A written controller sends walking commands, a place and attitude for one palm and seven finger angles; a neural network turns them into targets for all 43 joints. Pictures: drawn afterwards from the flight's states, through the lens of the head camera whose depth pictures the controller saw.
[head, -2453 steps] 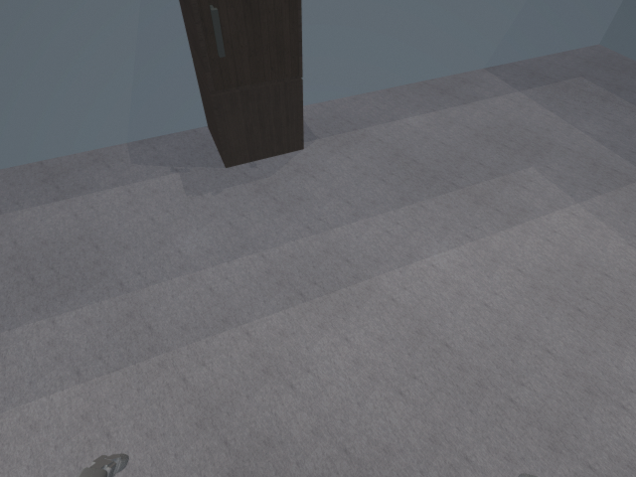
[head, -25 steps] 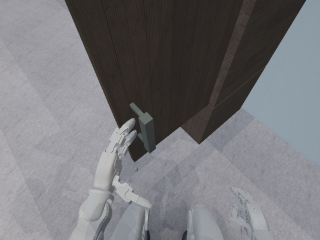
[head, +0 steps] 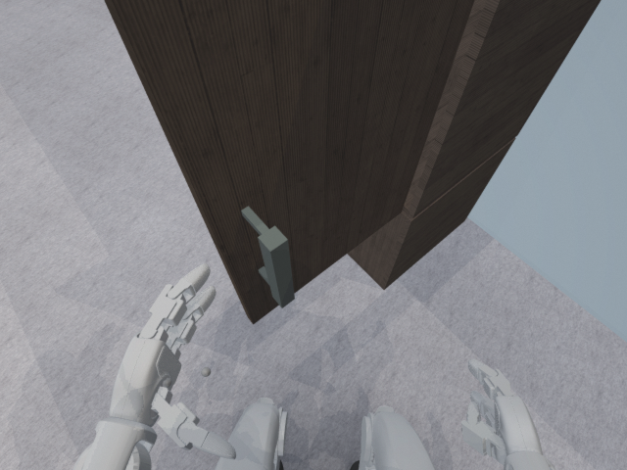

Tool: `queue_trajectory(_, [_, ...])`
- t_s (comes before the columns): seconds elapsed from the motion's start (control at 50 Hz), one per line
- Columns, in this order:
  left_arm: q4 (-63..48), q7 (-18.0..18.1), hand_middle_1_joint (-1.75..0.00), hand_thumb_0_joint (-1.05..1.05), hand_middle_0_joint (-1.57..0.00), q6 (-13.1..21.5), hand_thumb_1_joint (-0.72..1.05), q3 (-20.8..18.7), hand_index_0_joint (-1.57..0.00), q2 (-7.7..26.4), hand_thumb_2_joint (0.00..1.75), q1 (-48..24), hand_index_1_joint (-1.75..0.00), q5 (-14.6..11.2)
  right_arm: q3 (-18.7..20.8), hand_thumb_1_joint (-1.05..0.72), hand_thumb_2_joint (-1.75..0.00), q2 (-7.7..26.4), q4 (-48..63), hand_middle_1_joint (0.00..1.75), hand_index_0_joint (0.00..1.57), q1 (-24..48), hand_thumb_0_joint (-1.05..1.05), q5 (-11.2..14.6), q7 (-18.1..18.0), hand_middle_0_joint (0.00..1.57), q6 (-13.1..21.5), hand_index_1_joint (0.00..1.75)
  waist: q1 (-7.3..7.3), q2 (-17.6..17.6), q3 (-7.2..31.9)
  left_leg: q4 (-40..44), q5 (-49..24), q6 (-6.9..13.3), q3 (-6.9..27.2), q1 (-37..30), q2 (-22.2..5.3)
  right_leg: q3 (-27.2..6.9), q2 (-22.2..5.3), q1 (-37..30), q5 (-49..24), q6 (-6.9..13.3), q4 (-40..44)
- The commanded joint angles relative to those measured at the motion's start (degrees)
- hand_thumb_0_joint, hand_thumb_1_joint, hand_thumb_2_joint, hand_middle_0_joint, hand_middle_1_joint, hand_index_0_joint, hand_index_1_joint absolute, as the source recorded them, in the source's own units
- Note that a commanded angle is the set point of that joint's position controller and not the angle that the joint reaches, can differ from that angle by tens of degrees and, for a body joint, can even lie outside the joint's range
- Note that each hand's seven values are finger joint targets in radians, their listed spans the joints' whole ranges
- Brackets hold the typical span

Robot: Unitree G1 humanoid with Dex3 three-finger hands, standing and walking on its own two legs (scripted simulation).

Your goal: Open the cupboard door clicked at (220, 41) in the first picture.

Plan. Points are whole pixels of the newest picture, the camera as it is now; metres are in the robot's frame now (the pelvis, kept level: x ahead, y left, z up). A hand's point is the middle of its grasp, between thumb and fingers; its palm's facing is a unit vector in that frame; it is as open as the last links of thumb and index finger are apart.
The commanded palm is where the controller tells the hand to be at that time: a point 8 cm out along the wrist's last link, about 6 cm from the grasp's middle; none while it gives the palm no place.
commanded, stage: slide the hand sideways off the handle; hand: left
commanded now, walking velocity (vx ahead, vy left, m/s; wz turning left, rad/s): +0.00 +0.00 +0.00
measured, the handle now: (268, 260) +0.36 +0.09 +0.03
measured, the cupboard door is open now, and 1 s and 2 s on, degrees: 89 89 89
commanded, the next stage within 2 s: draw the hand back to the body in 0.02 s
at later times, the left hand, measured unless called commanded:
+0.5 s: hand (140, 377) +0.20 +0.17 +0.12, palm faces -0.10 -0.99 -0.07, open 16.3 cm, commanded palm +0.18 +0.23 +0.13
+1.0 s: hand out of the picture +0.22 +0.25 +0.21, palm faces +0.29 -0.86 -0.42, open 12.9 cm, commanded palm +0.18 +0.29 +0.24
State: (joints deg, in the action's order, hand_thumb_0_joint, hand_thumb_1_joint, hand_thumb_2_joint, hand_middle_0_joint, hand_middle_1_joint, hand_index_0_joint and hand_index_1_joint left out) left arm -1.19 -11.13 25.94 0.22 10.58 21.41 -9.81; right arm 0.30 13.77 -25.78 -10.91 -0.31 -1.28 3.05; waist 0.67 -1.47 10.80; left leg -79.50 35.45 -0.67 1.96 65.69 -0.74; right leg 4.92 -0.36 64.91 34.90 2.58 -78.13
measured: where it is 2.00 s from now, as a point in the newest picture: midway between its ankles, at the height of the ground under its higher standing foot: outside the picture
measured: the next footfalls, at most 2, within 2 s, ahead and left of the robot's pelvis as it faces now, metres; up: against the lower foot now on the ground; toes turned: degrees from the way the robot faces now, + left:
none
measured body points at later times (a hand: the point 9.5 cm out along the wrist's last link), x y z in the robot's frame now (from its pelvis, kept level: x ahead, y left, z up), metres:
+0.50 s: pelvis +0.00 +0.01 +0.04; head +0.05 +0.00 +0.49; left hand +0.20 +0.22 +0.12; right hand +0.18 -0.21 -0.03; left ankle +0.02 +0.12 -0.60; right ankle +0.02 -0.10 -0.60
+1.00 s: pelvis +0.04 +0.03 +0.11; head +0.03 +0.00 +0.56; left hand +0.20 +0.29 +0.23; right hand +0.21 -0.19 +0.03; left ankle +0.02 +0.12 -0.60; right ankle +0.02 -0.10 -0.60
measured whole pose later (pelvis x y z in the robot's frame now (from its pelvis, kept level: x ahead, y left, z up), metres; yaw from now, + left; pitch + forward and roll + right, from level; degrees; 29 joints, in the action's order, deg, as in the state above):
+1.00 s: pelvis +0.04 +0.03 +0.11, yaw +0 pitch +3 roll -1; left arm -21.8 8.6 -0.2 -8.5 19.1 32.4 -1.8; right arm -4.0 12.7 -28.7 -16.1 0.9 -7.3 4.7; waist 2.8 -4.3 5.5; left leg -43.6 24.1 1.6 -0.3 23.1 0.4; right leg 2.5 -0.6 22.3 22.6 -0.2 -41.4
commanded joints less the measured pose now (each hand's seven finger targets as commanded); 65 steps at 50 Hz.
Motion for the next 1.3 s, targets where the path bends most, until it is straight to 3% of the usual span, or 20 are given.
queue_trajectory(0.0, [-15.0, -3.28, -0.3, 0.0, -0.15, 4.01, -0.5, -0.7, -0.15, 2.97, 0.3, -0.21, -0.3, -2.12, 2.72, -0.9, -0.9, 5.79, 8.97, 0.3, 0.2, 1.17, 0.0, 0.49, -0.72, 0.2, 3.67, 0.3, -1.61, 0.9, 17.23, 7.21, -16.53, 1.89, -0.35, -8.2, 2.07, -5.33, 0.64, -14.32, -18.25, -0.79, 11.42])
queue_trajectory(0.1, [-16.44, -2.48, -0.3, 0.0, -0.15, 3.17, -0.5, -1.9, -0.15, 3.97, 0.3, -0.69, -0.3, -2.39, 2.67, -0.9, -0.9, 5.98, 9.24, 0.3, 0.2, 1.44, 0.0, 0.5, -1.07, 0.2, 4.25, 0.3, -1.43, 1.15, 16.37, 6.94, -14.23, 1.88, 0.06, -7.14, 1.94, -4.98, 0.96, -11.83, -13.27, -0.65, 11.13])
queue_trajectory(0.14, [-23.25, -1.08, -0.3, 0.0, -0.15, 2.65, -0.5, -4.44, -0.15, 7.4, 0.3, -0.95, -0.3, -2.07, 2.77, -0.9, -0.9, 6.04, 10.33, 0.3, 0.2, 1.36, 0.0, 0.52, -1.21, 0.2, 4.16, 0.3, 0.26, -1.78, 20.16, 8.58, -16.11, 1.96, -0.05, -10.65, 1.98, -4.75, 1.02, -13.97, -14.38, -0.37, 11.36])
queue_trajectory(0.2, [-26.9, 0.27, -0.3, 0.0, -0.15, -0.56, -0.5, -5.84, -0.15, 8.6, 0.3, 3.05, -0.3, -2.04, 2.68, -0.9, -0.9, 5.52, 11.77, 0.3, 0.2, 0.06, 0.0, 1.23, -1.46, 0.2, 3.16, 0.3, 0.73, -1.05, 20.83, 12.32, -17.59, 1.92, -0.14, -14.74, 2.1, -3.88, 1.28, -18.27, -16.59, -0.63, 13.82])
queue_trajectory(0.22, [-26.4, 0.57, -0.3, 0.0, -0.15, -2.15, -0.5, -6.81, -0.15, 8.97, 0.3, 4.64, -0.3, -2.11, 2.6, -0.9, -0.9, 5.42, 11.93, 0.3, 0.2, 0.27, 0.0, 1.38, -1.67, 0.2, 2.71, 0.3, 0.91, -0.39, 20.2, 13.45, -17.52, 1.99, 0.1, -14.92, 2.09, -3.52, 1.58, -19.31, -16.13, -0.6, 14.79])
queue_trajectory(0.3, [-24.5, 0.25, -0.3, 0.0, -0.15, -6.9, -0.5, -5.23, -0.15, 6.85, 0.3, 4.61, -0.3, -2.73, 1.83, -0.9, -0.9, 5.64, 12.28, 0.3, 0.2, -0.09, 0.0, 2.39, -2.42, 0.2, 2.17, 0.3, -1.91, 2.53, 12.18, 16.93, -11.38, 2.02, 0.25, -15.54, 2.0, -3.04, 1.56, -19.13, -9.51, -1.58, 20.65])
queue_trajectory(0.34, [-22.63, -0.56, -0.3, 0.0, -0.15, -8.28, -0.5, -6.54, -0.15, 7.5, 0.3, 5.07, -0.3, -3.67, 1.48, -0.9, -0.9, 5.78, 12.17, 0.3, 0.2, -0.13, 0.0, 2.51, -2.89, 0.2, 2.34, 0.3, -2.37, 4.29, 9.89, 17.91, -9.86, 2.03, 0.1, -15.17, 2.04, -3.6, 1.29, -20.56, -6.55, -1.8, 23.39])
queue_trajectory(0.44, [-25.32, -2.48, -0.3, 0.0, -0.15, -7.45, -0.5, -8.83, -0.15, 9.8, 0.3, 6.38, -0.3, -5.42, 0.79, -0.9, -0.9, 5.98, 12.62, 0.3, 0.2, -0.44, 0.0, 2.61, -3.62, 0.2, 3.73, 0.3, -1.31, -0.28, 7.91, 22.43, -11.56, 1.83, 0.29, -20.75, 2.1, -2.48, 1.46, -23.97, -8.45, -1.22, 25.7])
queue_trajectory(0.5, [-27.03, -3.12, -0.3, 0.0, -0.15, -6.36, -0.5, -10.88, -0.15, 11.47, 0.3, 7.55, -0.3, -6.37, 0.72, -0.9, -0.9, 5.74, 12.5, 0.3, 0.2, -1.15, 0.0, 2.69, -3.82, 0.2, 4.3, 0.3, -1.0, -0.56, 7.11, 24.58, -14.11, 1.76, 0.29, -23.85, 1.91, -1.9, 1.81, -26.24, -11.93, -1.23, 26.9])
queue_trajectory(0.56, [-26.78, -3.38, -0.3, 0.0, -0.15, -6.39, -0.4, -12.5, -0.15, 12.26, 0.34, 7.61, -0.3, -7.15, 0.49, -0.9, -0.9, 5.6, 11.87, 0.3, 0.2, -0.94, 0.0, 2.89, -3.78, 0.2, 4.83, 0.3, -0.91, -3.31, 4.33, 26.54, -14.3, 1.59, 0.31, -25.65, 1.72, -1.84, 1.92, -27.48, -11.79, -1.09, 28.7])
queue_trajectory(0.6, [-25.95, -3.82, -0.3, 0.0, -0.16, -7.15, -0.32, -13.48, -0.16, 12.29, 0.37, 8.46, -0.3, -7.78, 0.49, -0.9, -0.9, 5.68, 11.69, 0.3, 0.2, -0.88, 0.0, 3.16, -3.76, 0.2, 5.12, 0.3, -0.83, -2.32, 3.18, 27.95, -14.19, 1.54, 0.42, -26.74, 1.5, -1.6, 2.07, -28.6, -11.65, -1.22, 30.1])
queue_trajectory(0.62, [-26.82, 5.3, -0.3, 0.0, -0.16, -12.28, -0.29, -15.18, -0.16, 20.06, 0.39, 10.76, -0.3, 1.48, 0.7, -0.9, -0.9, 5.22, 11.41, 0.3, 0.2, -0.89, 0.0, 2.48, -5.41, 0.2, 3.52, 0.3, 2.67, -2.53, 5.29, 32.27, -14.31, 1.7, -0.23, -29.3, 0.42, -4.93, 0.28, -31.41, -10.99, -0.34, 33.79])
queue_trajectory(0.64, [-30.94, 9.3, -0.3, 0.0, -0.16, -14.96, -0.26, -10.48, -0.16, 13.3, 0.4, 10.89, -0.3, 2.5, -0.12, -0.9, -0.9, 4.15, 12.72, 0.3, 0.2, -0.4, 0.0, 2.29, -5.92, 0.2, 3.14, 0.3, 0.68, -4.31, 1.76, 33.8, -14.7, 1.75, -0.59, -31.13, 0.71, -4.03, 0.13, -30.77, -12.05, -0.88, 34.8])
queue_trajectory(0.66, [-30.78, 11.49, -0.3, 0.0, -0.16, -16.8, -0.22, -9.99, -0.16, 12.14, 0.42, 12.58, -0.3, 3.18, 0.06, -0.9, -0.9, 4.13, 11.93, 0.3, 0.2, -1.36, 0.0, 2.33, -6.07, 0.2, 2.84, 0.3, 0.51, -4.07, 1.3, 34.62, -14.53, 1.49, -0.09, -31.91, 0.39, -3.27, 0.05, -30.97, -12.0, -0.97, 34.98])
queue_trajectory(0.68, [-32.85, 13.22, -0.3, 0.0, -0.16, -18.11, -0.18, -8.44, -0.16, 11.31, 0.43, 12.89, -0.3, 4.71, -0.22, -0.9, -0.9, 4.12, 11.7, 0.3, 0.2, -1.49, 0.0, 2.29, -6.05, 0.2, 2.6, 0.3, 0.59, -7.57, 0.55, 35.29, -16.05, 1.6, -0.28, -33.53, 0.27, -2.88, 0.05, -31.88, -13.68, -0.85, 34.98])
queue_trajectory(0.76, [-33.8, 18.11, -0.3, 0.0, -0.17, -21.19, -0.05, -11.24, -0.17, 14.86, 0.5, 11.57, -0.3, 7.08, -0.57, -0.9, -0.9, 4.72, 10.15, 0.3, 0.2, -1.07, 0.0, 1.73, -6.55, 0.2, 2.48, 0.3, 0.27, -1.81, 0.16, 37.63, -19.64, 2.0, -0.27, -37.36, -0.14, -2.33, 0.26, -36.93, -17.4, -1.25, 38.3])
queue_trajectory(0.88, [-33.28, 20.65, -0.3, 0.0, -0.17, -22.01, 0.17, -14.22, -0.17, 16.45, 0.58, 8.26, -0.3, 8.22, -1.2, -0.9, -0.9, 4.96, 7.54, 0.3, 0.2, -0.32, 0.0, 1.41, -7.04, 0.2, 4.29, 0.3, 1.01, -1.2, -1.47, 42.74, -23.6, 1.99, -0.18, -44.1, -0.39, -2.07, -0.09, -42.44, -21.32, -1.35, 42.16])
queue_trajectory(1.06, [-34.06, 20.21, -0.3, 0.0, -0.19, -21.65, 0.48, -19.77, -0.19, 18.23, 0.72, 7.37, -0.3, 7.71, -1.36, -0.9, -0.9, 4.85, 3.39, 0.3, 0.2, 2.18, 0.0, 1.07, -5.65, 0.2, 6.5, 0.3, 2.39, -1.43, -3.95, 48.67, -36.95, 1.38, -0.84, -51.89, -0.91, -2.02, -0.36, -51.84, -31.6, -1.65, 47.67])
queue_trajectory(1.12, [-32.9, 19.98, -0.3, 0.0, -0.19, -21.41, 0.58, -22.72, -0.19, 19.54, 0.76, 5.64, -0.3, 7.15, -1.13, -0.9, -0.9, 4.94, 2.37, 0.3, 0.2, 3.39, 0.0, 0.89, -5.4, 0.2, 6.45, 0.3, 2.76, 0.59, -5.81, 50.56, -36.12, 1.41, -1.44, -52.93, -0.86, -2.07, -0.19, -54.12, -32.47, -1.58, 50.2])
queue_trajectory(1.28, [-37.62, 19.76, -0.3, 0.0, -0.2, -19.42, 0.87, -27.59, -0.2, 21.83, 0.88, 0.88, -0.3, 6.72, -0.76, -0.9, -0.9, 4.78, 0.34, 0.3, 0.2, 4.79, 0.0, 0.56, -4.5, 0.2, 7.2, 0.3, 3.16, -5.09, -3.82, 53.9, -42.88, 1.06, -2.23, -59.43, -1.04, -2.58, -0.19, -58.69, -37.02, -1.7, 53.48])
